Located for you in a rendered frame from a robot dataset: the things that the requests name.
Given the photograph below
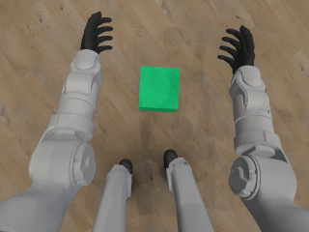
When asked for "left robot forearm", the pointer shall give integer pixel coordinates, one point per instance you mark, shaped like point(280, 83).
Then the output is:
point(78, 101)

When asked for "right robot foot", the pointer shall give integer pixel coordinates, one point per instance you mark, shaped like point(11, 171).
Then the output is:
point(169, 155)

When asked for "robot left thigh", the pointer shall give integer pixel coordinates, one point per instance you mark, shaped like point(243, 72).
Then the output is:
point(111, 214)

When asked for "carton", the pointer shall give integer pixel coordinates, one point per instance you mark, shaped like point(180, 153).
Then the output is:
point(159, 89)

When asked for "robot left upper arm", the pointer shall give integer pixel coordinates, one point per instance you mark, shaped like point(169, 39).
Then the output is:
point(58, 170)

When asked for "right robot forearm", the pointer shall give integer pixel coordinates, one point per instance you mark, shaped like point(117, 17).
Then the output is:
point(252, 116)

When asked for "right robot hand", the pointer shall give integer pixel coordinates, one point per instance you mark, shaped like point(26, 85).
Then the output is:
point(244, 53)

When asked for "left robot hand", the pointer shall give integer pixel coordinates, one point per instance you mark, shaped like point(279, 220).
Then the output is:
point(90, 39)

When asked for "robot right upper arm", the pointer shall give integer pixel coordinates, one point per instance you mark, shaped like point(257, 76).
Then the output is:
point(267, 189)

